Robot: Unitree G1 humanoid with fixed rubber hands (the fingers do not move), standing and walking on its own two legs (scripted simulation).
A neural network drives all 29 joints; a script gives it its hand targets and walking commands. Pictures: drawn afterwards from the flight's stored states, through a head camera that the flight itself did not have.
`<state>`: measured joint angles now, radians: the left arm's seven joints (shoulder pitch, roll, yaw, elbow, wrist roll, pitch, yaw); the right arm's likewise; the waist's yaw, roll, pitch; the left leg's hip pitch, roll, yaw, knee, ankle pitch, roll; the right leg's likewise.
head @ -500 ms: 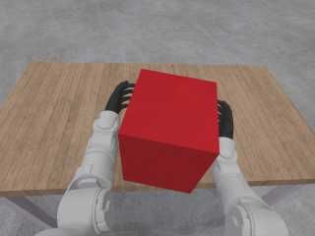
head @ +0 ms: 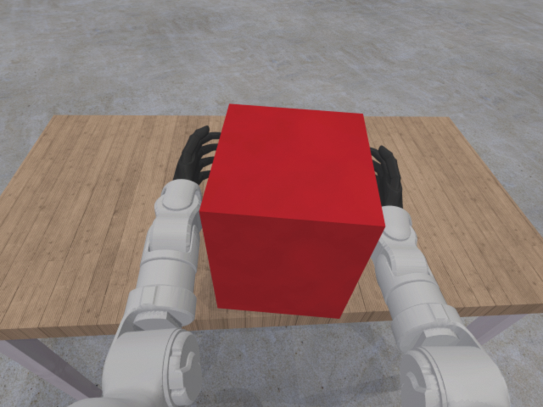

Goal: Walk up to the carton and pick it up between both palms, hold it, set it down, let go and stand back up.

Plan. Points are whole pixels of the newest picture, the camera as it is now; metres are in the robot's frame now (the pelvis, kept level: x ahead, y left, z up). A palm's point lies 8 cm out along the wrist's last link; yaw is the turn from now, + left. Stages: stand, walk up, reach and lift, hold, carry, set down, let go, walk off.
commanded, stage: reach and lift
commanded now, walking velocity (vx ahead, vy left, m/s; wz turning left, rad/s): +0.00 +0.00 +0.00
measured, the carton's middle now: (286, 215) +0.37 -0.03 +0.08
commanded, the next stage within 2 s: hold in 1.70 s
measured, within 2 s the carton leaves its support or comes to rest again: neither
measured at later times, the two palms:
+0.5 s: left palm (173, 170) +0.38 +0.13 +0.17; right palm (387, 181) +0.36 -0.16 +0.16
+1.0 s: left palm (171, 160) +0.36 +0.13 +0.20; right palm (402, 157) +0.36 -0.17 +0.20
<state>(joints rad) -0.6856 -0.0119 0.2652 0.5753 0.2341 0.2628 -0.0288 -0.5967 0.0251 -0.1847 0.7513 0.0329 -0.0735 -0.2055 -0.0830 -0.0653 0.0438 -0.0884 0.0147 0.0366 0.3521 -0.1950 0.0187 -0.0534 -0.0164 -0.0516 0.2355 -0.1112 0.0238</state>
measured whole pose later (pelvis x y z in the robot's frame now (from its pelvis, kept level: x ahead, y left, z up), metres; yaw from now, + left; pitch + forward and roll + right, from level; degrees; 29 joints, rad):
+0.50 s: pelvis -0.01 +0.00 +0.00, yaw +2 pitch -8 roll -2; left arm -0.67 -0.04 0.27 0.32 0.28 0.52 -0.01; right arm -0.66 -0.02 -0.12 0.67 0.11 0.10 -0.18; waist -0.10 -0.06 0.06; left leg -0.05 0.01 0.01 0.39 -0.21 0.02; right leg 0.00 -0.02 -0.08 0.27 -0.13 0.02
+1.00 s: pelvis -0.02 -0.02 +0.00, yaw +2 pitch -9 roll -1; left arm -0.74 -0.04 0.34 0.31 0.30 0.66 -0.01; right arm -0.82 -0.04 -0.12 0.74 0.16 0.25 -0.17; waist -0.10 -0.06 0.03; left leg -0.03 0.02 0.00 0.38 -0.19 0.00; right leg 0.00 -0.01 -0.08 0.30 -0.14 0.00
